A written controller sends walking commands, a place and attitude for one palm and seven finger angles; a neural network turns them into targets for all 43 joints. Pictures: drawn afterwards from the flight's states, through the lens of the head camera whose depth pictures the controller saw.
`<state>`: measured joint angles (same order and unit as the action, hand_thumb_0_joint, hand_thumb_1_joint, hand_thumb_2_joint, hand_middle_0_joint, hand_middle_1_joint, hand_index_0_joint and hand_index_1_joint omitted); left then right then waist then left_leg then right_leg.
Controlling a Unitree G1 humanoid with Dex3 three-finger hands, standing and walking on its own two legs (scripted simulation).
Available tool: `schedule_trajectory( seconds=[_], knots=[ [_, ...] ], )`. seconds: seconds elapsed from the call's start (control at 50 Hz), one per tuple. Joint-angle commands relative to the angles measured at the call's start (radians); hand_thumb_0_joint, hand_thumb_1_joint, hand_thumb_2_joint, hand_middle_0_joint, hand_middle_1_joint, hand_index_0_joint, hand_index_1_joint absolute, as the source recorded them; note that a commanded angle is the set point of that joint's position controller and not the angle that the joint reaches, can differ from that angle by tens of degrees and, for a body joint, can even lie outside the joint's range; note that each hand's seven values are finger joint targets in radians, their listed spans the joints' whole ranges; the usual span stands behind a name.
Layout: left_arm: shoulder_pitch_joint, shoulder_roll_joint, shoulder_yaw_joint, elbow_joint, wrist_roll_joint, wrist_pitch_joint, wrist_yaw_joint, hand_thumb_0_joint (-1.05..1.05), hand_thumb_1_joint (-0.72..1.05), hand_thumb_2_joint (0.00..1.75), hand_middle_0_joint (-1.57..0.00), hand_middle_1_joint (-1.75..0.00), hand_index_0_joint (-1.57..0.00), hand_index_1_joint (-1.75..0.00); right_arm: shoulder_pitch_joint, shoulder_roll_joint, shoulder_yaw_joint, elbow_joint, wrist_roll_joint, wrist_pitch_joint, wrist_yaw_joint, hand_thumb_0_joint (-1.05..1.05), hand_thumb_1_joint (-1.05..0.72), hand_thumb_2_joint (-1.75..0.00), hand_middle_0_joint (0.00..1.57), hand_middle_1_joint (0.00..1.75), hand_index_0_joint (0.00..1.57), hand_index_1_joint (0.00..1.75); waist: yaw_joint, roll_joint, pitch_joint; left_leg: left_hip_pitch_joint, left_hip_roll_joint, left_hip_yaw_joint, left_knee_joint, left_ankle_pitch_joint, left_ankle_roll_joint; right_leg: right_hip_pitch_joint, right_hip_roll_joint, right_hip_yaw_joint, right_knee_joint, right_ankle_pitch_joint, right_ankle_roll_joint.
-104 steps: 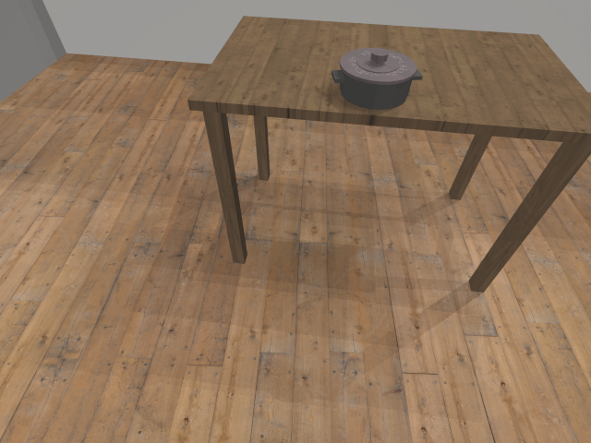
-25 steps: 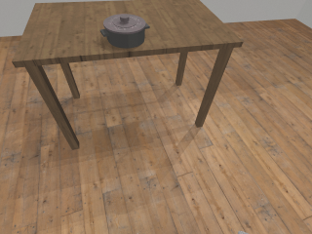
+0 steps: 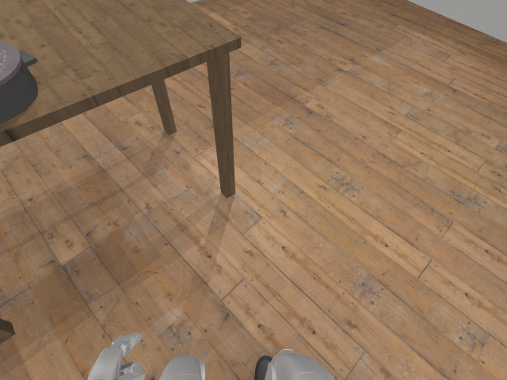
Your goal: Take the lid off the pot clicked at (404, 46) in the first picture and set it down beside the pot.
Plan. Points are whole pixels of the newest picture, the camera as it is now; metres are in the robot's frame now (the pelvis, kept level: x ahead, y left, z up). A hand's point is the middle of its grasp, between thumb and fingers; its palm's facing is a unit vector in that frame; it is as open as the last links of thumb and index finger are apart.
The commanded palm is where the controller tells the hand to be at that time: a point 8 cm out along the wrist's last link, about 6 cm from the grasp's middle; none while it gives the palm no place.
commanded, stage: turn to face it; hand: left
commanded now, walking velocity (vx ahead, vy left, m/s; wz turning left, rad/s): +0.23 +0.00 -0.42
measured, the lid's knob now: out of the picture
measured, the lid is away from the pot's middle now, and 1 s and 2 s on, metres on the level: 0.00 0.00 0.00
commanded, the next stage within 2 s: take the last steps up to it in 1.40 s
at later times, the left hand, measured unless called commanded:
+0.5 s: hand out of the picture +0.14 +0.22 -0.15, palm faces +0.15 -0.97 -0.18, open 7.3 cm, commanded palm none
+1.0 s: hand (143, 369) +0.16 +0.18 -0.12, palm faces +0.41 -0.87 -0.27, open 7.4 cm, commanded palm none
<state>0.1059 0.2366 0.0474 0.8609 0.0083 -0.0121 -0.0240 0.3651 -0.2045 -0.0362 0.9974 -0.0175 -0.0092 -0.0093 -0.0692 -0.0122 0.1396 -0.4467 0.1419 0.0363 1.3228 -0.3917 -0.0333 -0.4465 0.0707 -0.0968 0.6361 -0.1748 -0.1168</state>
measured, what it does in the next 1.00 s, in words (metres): walks ahead, turning left: left foot, then right foot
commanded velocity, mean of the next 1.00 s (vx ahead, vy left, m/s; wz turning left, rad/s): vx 0.01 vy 0.00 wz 0.51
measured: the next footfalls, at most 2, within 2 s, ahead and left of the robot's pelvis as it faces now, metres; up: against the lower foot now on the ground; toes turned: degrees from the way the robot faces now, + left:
left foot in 0.34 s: +0.19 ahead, +0.13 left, +0.00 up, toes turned +3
right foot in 0.76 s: +0.23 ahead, -0.12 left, +0.00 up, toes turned +12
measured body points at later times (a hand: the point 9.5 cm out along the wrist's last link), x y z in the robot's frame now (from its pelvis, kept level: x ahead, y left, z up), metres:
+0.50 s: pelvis +0.13 +0.03 +0.03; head +0.13 +0.05 +0.48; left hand +0.13 +0.27 -0.14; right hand +0.19 -0.19 -0.12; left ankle +0.15 +0.13 -0.71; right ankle +0.10 -0.08 -0.67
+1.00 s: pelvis +0.16 -0.03 +0.03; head +0.18 -0.04 +0.48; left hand +0.13 +0.23 -0.10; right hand +0.33 -0.26 -0.12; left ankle +0.11 +0.11 -0.64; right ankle +0.19 -0.13 -0.71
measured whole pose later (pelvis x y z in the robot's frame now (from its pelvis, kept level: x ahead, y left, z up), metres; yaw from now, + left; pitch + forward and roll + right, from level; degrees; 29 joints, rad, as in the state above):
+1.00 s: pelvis +0.16 -0.03 +0.03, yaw +23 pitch -2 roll +2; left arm 0.23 0.19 0.05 0.89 0.02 0.01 0.02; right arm 0.18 -0.27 -0.09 0.94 -0.02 0.07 0.02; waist -0.01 0.00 0.06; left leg -0.48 0.01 0.02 1.06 -0.43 -0.05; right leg -0.19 -0.10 -0.16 0.52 -0.30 -0.02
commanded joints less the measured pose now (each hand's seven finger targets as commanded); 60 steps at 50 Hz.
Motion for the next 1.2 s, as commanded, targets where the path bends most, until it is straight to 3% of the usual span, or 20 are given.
schedule_trajectory(
  seconds=[0.0,0.08,0.2,0.28,0.3,0.36,0.4,0.48,0.62,0.7,0.72,0.74,0.76,0.82,0.86,1.04,1.12,1.14,1.16,1.18],
  knots=[
    [0.076,0.154,0.045,-0.034,0.016,-0.027,0.026,0.0,0.9,0.9,-0.2,-0.3,-0.2,-0.3,0.088,-0.072,-0.022,-0.085,-0.014,-0.007,-0.001,0.0,-0.9,-0.9,0.2,0.3,0.2,0.3,0.013,-0.036,-0.197,-0.024,0.02,-0.014,-0.143,0.079,-0.009,0.028,-0.268,0.346,-0.415,-0.198,-0.085],
    [0.124,0.132,0.05,-0.013,0.01,-0.029,0.017,0.0,0.9,0.9,-0.2,-0.3,-0.2,-0.3,-0.011,-0.063,-0.027,-0.121,-0.014,-0.006,0.004,0.0,-0.9,-0.9,0.2,0.3,0.2,0.3,0.047,-0.072,-0.157,-0.062,-0.01,-0.006,-0.301,0.135,-0.018,0.041,-0.237,0.365,-0.445,-0.237,-0.079],
    [0.198,0.072,0.03,0.057,0.013,-0.037,0.039,0.0,0.9,0.9,-0.2,-0.3,-0.2,-0.3,-0.06,-0.004,-0.004,-0.083,0.001,-0.027,-0.001,0.0,-0.9,-0.9,0.2,0.3,0.2,0.3,0.078,-0.04,-0.182,0.02,-0.058,-0.005,-0.581,0.075,0.005,0.23,-0.286,0.337,-0.401,0.026,-0.088],
    [0.224,0.042,0.017,0.104,-0.001,-0.033,0.048,0.0,0.9,0.9,-0.2,-0.3,-0.2,-0.3,-0.021,0.002,0.008,-0.026,0.003,-0.03,-0.008,0.0,-0.9,-0.9,0.2,0.3,0.2,0.3,0.065,-0.046,-0.142,0.216,-0.08,-0.018,-0.848,0.204,0.019,0.228,-0.251,0.224,-0.325,0.1,-0.012],
    [0.239,0.031,0.018,0.11,0.003,-0.025,0.05,0.0,0.9,0.9,-0.2,-0.3,-0.2,-0.3,-0.005,-0.021,0.001,-0.02,0.003,-0.031,-0.006,0.0,-0.9,-0.9,0.2,0.3,0.2,0.3,0.065,0.018,-0.126,0.262,-0.047,-0.077,-0.891,0.306,0.039,0.186,-0.22,0.184,-0.256,0.049,0.021],
    [0.238,0.008,0.015,0.108,0.005,-0.013,0.053,0.0,0.9,0.9,-0.2,-0.3,-0.2,-0.3,-0.008,-0.11,-0.009,-0.02,-0.005,-0.015,-0.019,0.0,-0.9,-0.9,0.2,0.3,0.2,0.3,0.063,0.272,-0.127,0.324,0.165,-0.406,-1.008,0.552,0.214,0.04,-0.075,0.017,0.033,-0.27,0.129],
    [0.182,0.039,0.023,0.093,0.009,-0.006,0.052,0.0,0.9,0.9,-0.2,-0.3,-0.2,-0.3,-0.007,-0.129,-0.011,-0.024,-0.004,-0.006,-0.026,0.0,-0.9,-0.9,0.2,0.3,0.2,0.3,0.055,0.206,-0.101,0.314,0.179,-0.455,-1.033,0.587,0.269,-0.052,-0.096,0.083,0.268,-0.385,0.131],
    [0.18,0.031,0.036,0.086,0.006,0.007,0.048,0.0,0.9,0.9,-0.2,-0.3,-0.2,-0.3,-0.068,-0.152,-0.027,-0.048,-0.001,0.0,-0.023,0.0,-0.9,-0.9,0.2,0.3,0.2,0.3,0.07,0.126,-0.166,0.328,0.089,-0.313,-0.999,0.602,0.235,-0.065,-0.113,0.104,0.359,-0.265,0.158],
    [0.136,0.038,0.042,0.033,0.0,0.024,0.049,0.0,0.9,0.9,-0.2,-0.3,-0.2,-0.3,-0.099,-0.194,-0.058,-0.078,-0.005,0.022,-0.014,0.0,-0.9,-0.9,0.2,0.3,0.2,0.3,0.055,0.156,-0.165,0.234,0.053,-0.391,-0.989,0.419,0.226,0.035,-0.087,0.095,0.159,-0.252,0.172],
    [0.22,0.075,0.052,0.034,-0.002,0.009,0.054,0.0,0.9,0.9,-0.2,-0.3,-0.2,-0.3,-0.16,-0.196,-0.072,-0.109,0.006,0.032,-0.007,0.0,-0.9,-0.9,0.2,0.3,0.2,0.3,0.108,0.12,-0.198,0.099,-0.02,-0.376,-0.85,0.395,0.153,0.301,-0.075,0.086,-0.174,-0.041,0.174],
    [0.242,0.134,0.063,0.031,0.005,0.0,0.06,0.0,0.9,0.9,-0.2,-0.3,-0.2,-0.3,-0.156,-0.15,-0.066,-0.12,0.014,0.03,-0.001,0.0,-0.9,-0.9,0.2,0.3,0.2,0.3,0.119,-0.015,-0.207,-0.039,-0.091,-0.307,-0.728,0.237,0.096,0.441,-0.214,0.22,-0.304,-0.048,0.144],
    [0.246,0.227,0.083,0.018,0.018,-0.003,0.064,0.0,0.9,0.9,-0.2,-0.3,-0.2,-0.3,-0.154,-0.085,-0.059,-0.148,0.014,0.028,0.002,0.0,-0.9,-0.9,0.2,0.3,0.2,0.3,0.12,-0.28,-0.189,-0.179,-0.227,-0.089,-0.493,-0.119,0.015,0.473,-0.485,0.47,-0.381,0.013,0.036],
    [0.246,0.229,0.08,0.005,0.01,0.003,0.062,0.0,0.9,0.9,-0.2,-0.3,-0.2,-0.3,-0.175,-0.129,-0.071,-0.155,-0.004,0.033,0.0,0.0,-0.9,-0.9,0.2,0.3,0.2,0.3,0.125,-0.212,-0.183,-0.161,-0.182,-0.124,-0.292,-0.205,0.017,0.363,-0.551,0.474,-0.375,0.064,-0.037],
    [0.11,0.133,0.056,-0.028,0.013,0.003,0.065,0.0,0.9,0.9,-0.2,-0.3,-0.2,-0.3,-0.159,-0.111,-0.071,-0.123,-0.009,0.051,0.019,0.0,-0.9,-0.9,0.2,0.3,0.2,0.3,0.052,-0.144,-0.099,-0.149,-0.118,-0.091,-0.092,-0.065,0.003,0.25,-0.416,0.235,-0.322,0.171,-0.032],
    [0.124,0.128,0.05,-0.032,0.016,-0.002,0.065,0.0,0.9,0.9,-0.2,-0.3,-0.2,-0.3,-0.171,-0.098,-0.061,-0.126,-0.007,0.054,0.027,0.0,-0.9,-0.9,0.2,0.3,0.2,0.3,0.061,-0.153,-0.099,-0.136,-0.115,-0.049,-0.138,-0.045,-0.013,0.275,-0.398,0.149,-0.306,0.259,-0.031],
    [0.216,0.189,0.06,-0.004,0.024,0.007,0.06,0.0,0.9,0.9,-0.2,-0.3,-0.2,-0.3,-0.3,-0.083,-0.038,-0.184,0.005,0.05,0.033,0.0,-0.9,-0.9,0.2,0.3,0.2,0.3,0.12,-0.18,-0.135,0.011,-0.126,0.042,-0.49,-0.061,-0.008,0.353,-0.429,0.068,-0.244,0.447,-0.035],
    [0.198,0.192,0.067,0.011,0.015,0.016,0.055,0.0,0.9,0.9,-0.2,-0.3,-0.2,-0.3,-0.212,-0.105,-0.04,-0.172,0.002,0.034,0.024,0.0,-0.9,-0.9,0.2,0.3,0.2,0.3,0.072,-0.144,-0.187,0.227,-0.142,0.069,-0.81,0.12,0.016,0.311,-0.403,-0.008,-0.096,0.412,0.043],
    [0.198,0.172,0.063,0.006,0.007,0.02,0.05,0.0,0.9,0.9,-0.2,-0.3,-0.2,-0.3,-0.154,-0.157,-0.052,-0.16,-0.002,0.026,0.023,0.0,-0.9,-0.9,0.2,0.3,0.2,0.3,0.036,-0.042,-0.229,0.401,-0.078,-0.006,-0.92,0.279,0.046,0.191,-0.37,-0.048,0.059,0.292,0.096],
    [0.196,0.103,0.049,-0.029,0.0,0.023,0.041,0.0,0.9,0.9,-0.2,-0.3,-0.2,-0.3,-0.096,-0.278,-0.081,-0.161,-0.009,0.018,0.017,0.0,-0.9,-0.9,0.2,0.3,0.2,0.3,0.008,0.284,-0.254,0.544,0.205,-0.383,-0.958,0.663,0.182,-0.086,-0.215,-0.089,0.289,-0.283,0.184],
    [0.15,0.098,0.035,-0.056,0.011,0.03,0.046,0.0,0.9,0.9,-0.2,-0.3,-0.2,-0.3,-0.073,-0.315,-0.082,-0.149,0.0,0.031,0.014,0.0,-0.9,-0.9,0.2,0.3,0.2,0.3,-0.003,0.25,-0.233,0.469,0.29,-0.409,-0.972,0.732,0.281,-0.133,-0.19,0.004,0.419,-0.495,0.18]
  ],
)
